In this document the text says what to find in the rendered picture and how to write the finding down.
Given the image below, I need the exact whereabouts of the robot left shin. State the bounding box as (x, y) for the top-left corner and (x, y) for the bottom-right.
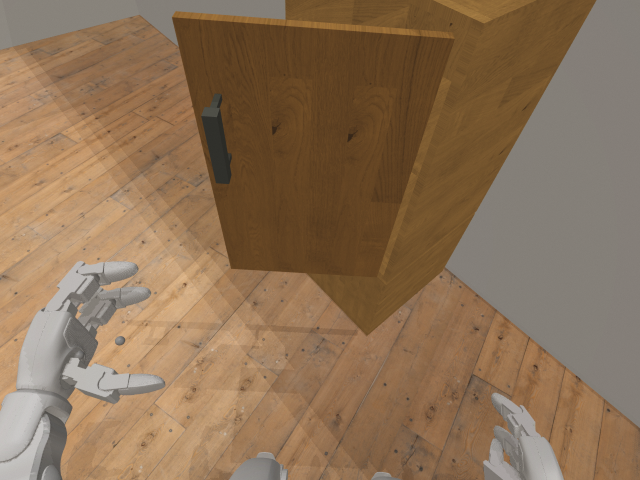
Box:
(256, 452), (276, 461)

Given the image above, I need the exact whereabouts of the left robot forearm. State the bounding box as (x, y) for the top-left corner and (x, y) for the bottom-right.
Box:
(0, 389), (73, 480)

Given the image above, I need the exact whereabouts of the cupboard door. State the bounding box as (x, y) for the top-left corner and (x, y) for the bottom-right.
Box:
(172, 11), (455, 277)

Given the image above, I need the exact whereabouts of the handle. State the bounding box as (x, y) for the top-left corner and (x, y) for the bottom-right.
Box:
(201, 93), (232, 184)

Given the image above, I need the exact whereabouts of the robot right hand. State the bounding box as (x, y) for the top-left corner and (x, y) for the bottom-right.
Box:
(483, 393), (564, 480)

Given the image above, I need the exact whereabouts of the left robot thigh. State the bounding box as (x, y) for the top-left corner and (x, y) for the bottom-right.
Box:
(229, 458), (288, 480)

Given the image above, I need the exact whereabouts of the robot left hand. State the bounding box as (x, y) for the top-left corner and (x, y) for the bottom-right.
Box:
(16, 261), (165, 404)

